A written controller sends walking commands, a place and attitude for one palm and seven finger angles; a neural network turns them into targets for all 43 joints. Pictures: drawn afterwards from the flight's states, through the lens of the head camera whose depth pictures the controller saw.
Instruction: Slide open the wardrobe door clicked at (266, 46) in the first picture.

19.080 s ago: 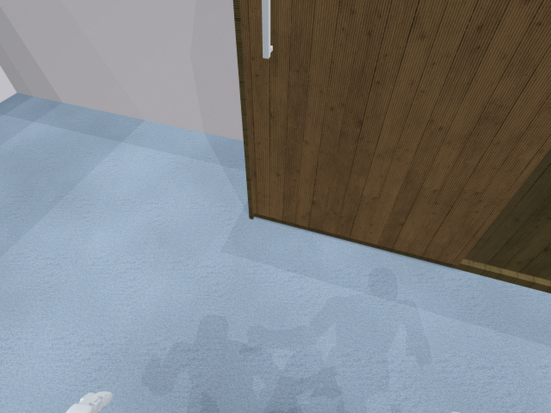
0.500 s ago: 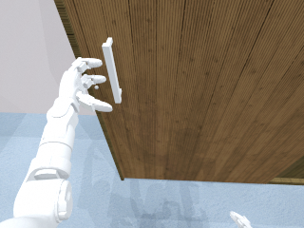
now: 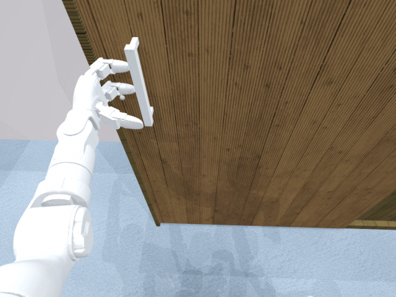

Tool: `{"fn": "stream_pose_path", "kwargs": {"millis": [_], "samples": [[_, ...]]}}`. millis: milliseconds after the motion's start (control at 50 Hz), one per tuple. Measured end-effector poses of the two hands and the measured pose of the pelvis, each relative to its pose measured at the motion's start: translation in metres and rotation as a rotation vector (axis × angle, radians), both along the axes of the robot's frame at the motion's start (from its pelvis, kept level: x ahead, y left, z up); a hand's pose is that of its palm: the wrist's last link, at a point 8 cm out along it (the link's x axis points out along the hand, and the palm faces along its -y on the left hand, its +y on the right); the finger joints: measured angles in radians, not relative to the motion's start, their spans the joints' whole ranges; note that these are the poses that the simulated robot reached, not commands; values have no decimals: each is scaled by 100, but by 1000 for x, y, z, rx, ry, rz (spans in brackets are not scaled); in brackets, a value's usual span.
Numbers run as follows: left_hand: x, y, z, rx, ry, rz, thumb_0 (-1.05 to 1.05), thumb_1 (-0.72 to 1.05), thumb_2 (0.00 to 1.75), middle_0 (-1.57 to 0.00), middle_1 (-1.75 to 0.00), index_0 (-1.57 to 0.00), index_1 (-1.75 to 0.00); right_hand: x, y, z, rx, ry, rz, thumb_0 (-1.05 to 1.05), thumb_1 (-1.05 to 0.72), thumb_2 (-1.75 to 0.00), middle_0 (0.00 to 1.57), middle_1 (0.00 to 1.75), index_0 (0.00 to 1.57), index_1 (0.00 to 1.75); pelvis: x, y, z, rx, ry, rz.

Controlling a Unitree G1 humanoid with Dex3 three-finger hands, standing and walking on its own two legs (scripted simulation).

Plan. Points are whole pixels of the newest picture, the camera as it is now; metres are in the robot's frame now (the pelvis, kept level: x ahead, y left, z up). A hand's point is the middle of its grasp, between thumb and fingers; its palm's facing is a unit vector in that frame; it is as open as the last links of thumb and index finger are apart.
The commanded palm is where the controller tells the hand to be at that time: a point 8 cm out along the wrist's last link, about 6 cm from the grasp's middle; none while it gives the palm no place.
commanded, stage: slide the fingers in behind the handle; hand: left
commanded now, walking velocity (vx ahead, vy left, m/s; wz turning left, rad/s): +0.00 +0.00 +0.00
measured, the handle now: (142, 86) +0.51 +0.12 +0.15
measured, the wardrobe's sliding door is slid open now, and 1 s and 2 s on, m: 0.00 0.00 0.00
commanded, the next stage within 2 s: move the hooked fingers beside the handle in 0.58 s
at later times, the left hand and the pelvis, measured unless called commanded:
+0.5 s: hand (130, 100) +0.46 +0.14 +0.16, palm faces -0.03 -1.00 -0.03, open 13.9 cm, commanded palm +0.43 +0.18 +0.16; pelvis +0.00 +0.00 +0.00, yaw +0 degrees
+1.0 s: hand (133, 100) +0.46 +0.13 +0.16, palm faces -0.04 -1.00 -0.02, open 13.9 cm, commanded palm +0.42 +0.19 +0.16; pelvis +0.01 +0.00 +0.00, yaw -1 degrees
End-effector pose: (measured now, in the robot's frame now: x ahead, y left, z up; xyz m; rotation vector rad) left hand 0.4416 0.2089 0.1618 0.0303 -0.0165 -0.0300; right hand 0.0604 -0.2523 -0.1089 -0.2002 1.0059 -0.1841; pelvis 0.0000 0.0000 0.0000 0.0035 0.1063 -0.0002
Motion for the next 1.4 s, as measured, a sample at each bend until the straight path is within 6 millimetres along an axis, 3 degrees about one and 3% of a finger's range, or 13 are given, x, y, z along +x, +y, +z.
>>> {"fn": "stream_pose_path", "kwargs": {"millis": [180, 280, 560, 800, 1000, 1220, 1400], "samples": [[-2, -2, -1, 3, -8, -8, -1, -50, 30, -33, -123, -32, -122, -4, -1, 0, 3, -11, -5, 1, -90, -90, 21, 30, 20, 30, -3, -1, -1, 1, -2, -4], [-3, -12, -5, -4, 0, -28, -1, -50, 30, -31, -122, -31, -121, 3, -1, 1, 3, -29, 2, 1, -90, -90, 21, 30, 20, 30, -2, -1, -1, 1, -1, -4], [-4, -15, -5, 1, 0, 0, -1, -50, 30, -32, -123, -31, -122, 29, 4, 3, 15, -69, 37, 1, -90, -90, 21, 30, 20, 30, 2, -2, 0, 0, -3, 5], [-4, -24, -4, -14, -8, -22, -1, -50, 30, -31, -123, -30, -122, 37, 8, 3, 25, -75, 48, 1, -90, -90, 21, 30, 20, 30, 6, -1, 0, -1, -4, 6], [-4, -21, -4, -7, -11, -13, -1, -50, 30, -32, -122, -31, -121, 34, 7, 5, 24, -81, 22, 1, -90, -90, 21, 30, 20, 30, 6, 0, 1, 0, -11, -10], [-9, -1, -8, -1, 11, 8, -1, -50, 30, -30, -120, -30, -121, 30, 2, 8, 0, -72, 11, 1, -90, -90, 21, 30, 20, 30, 4, 0, 2, -2, -19, -9], [-4, -1, -3, -11, 2, -13, -1, -50, 30, -30, -120, -30, -120, 31, 2, 9, -10, -70, 11, 1, -90, -90, 21, 30, 20, 30, 6, 2, 2, -4, -12, -5]]}}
